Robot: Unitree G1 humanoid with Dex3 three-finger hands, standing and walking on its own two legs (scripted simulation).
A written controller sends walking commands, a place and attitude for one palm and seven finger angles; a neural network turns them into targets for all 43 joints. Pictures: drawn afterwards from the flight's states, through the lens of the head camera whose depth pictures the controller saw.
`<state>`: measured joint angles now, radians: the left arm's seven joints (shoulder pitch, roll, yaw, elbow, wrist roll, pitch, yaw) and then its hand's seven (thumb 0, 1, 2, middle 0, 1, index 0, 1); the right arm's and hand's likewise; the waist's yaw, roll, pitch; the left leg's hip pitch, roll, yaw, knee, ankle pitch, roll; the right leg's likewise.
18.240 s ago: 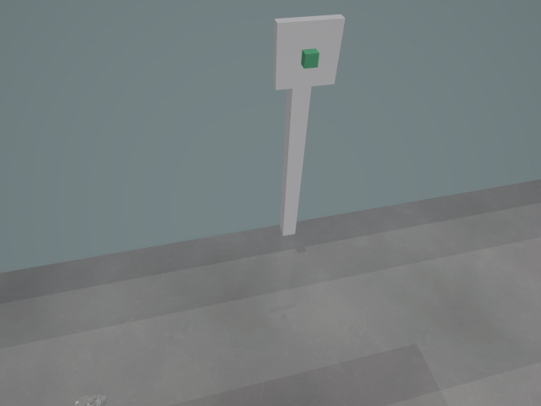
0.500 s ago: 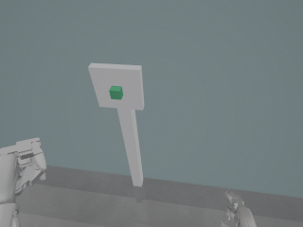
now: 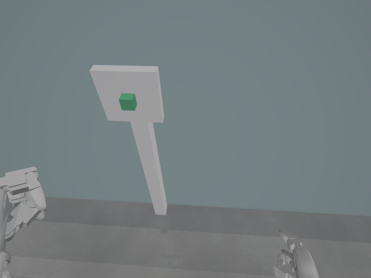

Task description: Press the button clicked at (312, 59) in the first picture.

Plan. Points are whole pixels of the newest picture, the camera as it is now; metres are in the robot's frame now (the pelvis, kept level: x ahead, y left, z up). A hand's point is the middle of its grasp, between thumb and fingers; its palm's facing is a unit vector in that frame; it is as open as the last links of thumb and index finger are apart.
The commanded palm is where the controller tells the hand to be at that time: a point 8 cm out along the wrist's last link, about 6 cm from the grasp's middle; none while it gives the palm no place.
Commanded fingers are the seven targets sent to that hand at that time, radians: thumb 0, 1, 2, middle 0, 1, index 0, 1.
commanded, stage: step back with the hand held close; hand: left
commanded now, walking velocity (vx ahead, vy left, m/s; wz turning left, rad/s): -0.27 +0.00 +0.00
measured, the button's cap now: (128, 101) +0.55 +0.21 +0.08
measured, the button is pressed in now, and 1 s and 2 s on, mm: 0 0 0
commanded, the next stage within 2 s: stop stepping back and stand still in 1.00 s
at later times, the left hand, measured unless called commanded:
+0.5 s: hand (3, 258) +0.12 +0.25 +0.16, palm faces +0.41 -0.80 -0.43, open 3.1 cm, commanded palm +0.06 +0.29 +0.17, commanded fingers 0.00 0.90 0.90 -1.30 -1.50 -1.30 -1.50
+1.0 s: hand out of the picture +0.02 +0.28 +0.17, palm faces +0.44 -0.79 -0.43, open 3.1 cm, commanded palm -0.04 +0.30 +0.17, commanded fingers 0.00 0.90 0.90 -1.30 -1.50 -1.30 -1.50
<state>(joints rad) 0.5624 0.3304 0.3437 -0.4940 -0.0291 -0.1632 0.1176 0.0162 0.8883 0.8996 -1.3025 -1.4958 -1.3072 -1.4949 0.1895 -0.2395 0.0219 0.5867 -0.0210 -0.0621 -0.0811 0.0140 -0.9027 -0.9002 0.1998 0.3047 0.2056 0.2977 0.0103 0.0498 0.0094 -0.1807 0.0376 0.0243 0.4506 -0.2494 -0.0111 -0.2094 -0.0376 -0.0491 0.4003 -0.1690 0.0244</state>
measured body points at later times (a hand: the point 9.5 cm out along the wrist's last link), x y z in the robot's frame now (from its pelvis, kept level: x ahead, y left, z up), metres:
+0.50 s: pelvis -0.07 +0.01 -0.02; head -0.07 +0.02 +0.43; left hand +0.09 +0.29 +0.18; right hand +0.09 -0.23 -0.09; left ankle -0.01 +0.12 -0.74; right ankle +0.03 -0.14 -0.74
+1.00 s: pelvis -0.16 +0.02 -0.01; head -0.15 +0.05 +0.44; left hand -0.01 +0.32 +0.19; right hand +0.04 -0.20 -0.07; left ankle -0.05 +0.12 -0.74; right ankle -0.17 -0.12 -0.69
